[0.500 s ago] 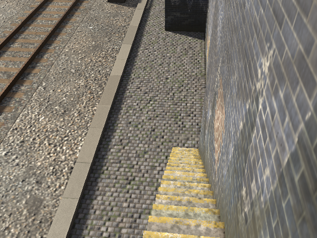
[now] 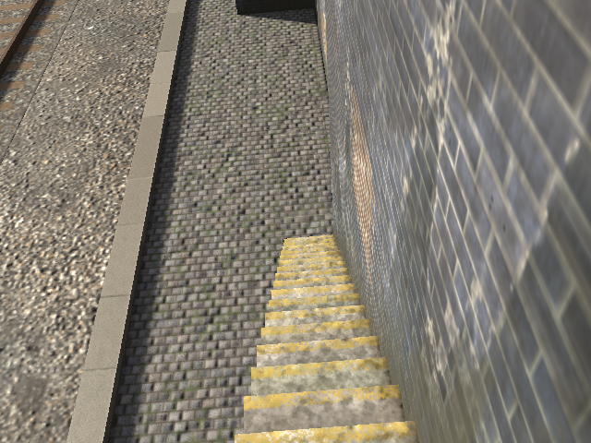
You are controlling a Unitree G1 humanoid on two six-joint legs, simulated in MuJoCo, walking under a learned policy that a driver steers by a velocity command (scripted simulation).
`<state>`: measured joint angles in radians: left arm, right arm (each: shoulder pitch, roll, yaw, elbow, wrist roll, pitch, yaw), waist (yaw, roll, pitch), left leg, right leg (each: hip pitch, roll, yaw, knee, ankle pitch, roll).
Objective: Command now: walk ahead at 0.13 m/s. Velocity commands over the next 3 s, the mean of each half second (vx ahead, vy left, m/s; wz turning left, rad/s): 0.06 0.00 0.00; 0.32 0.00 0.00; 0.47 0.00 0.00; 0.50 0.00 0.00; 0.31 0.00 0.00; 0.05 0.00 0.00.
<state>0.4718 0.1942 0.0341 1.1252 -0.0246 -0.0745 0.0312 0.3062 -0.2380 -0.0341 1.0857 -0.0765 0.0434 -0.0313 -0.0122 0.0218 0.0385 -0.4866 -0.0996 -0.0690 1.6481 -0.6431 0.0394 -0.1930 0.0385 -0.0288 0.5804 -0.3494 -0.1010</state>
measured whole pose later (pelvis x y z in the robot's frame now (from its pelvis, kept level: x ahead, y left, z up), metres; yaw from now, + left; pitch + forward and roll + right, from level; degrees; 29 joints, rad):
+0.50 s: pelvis +0.12 +0.01 +0.02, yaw +2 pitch +1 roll +5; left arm 0.36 0.17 -0.04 1.11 -0.04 0.00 0.08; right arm 0.17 -0.15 0.02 0.99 0.00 -0.01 0.00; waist 0.05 -0.05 -0.03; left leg -0.13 -0.04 -0.04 0.40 0.09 -0.07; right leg 0.02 -0.03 -0.05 0.34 -0.27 0.00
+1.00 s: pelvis +0.24 +0.01 -0.07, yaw +0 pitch +0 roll +5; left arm 0.31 0.34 0.10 1.04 -0.01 -0.01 0.03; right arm 0.48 -0.24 -0.04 1.05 -0.06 -0.06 -0.02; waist -0.03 -0.03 0.04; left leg -0.02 -0.01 0.01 0.76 -0.75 -0.05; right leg -0.60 -0.08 0.10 0.84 0.14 0.00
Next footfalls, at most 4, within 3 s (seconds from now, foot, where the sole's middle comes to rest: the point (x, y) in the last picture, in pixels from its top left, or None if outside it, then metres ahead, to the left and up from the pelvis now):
0.04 left None -0.06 0.17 -0.62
0.26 left None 0.08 0.18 -0.76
1.22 right None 0.50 -0.20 -1.18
1.34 left None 0.38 0.15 -0.99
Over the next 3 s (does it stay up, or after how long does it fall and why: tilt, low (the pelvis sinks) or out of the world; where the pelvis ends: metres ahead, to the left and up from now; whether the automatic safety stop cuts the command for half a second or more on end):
stays up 1.98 0.16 -1.67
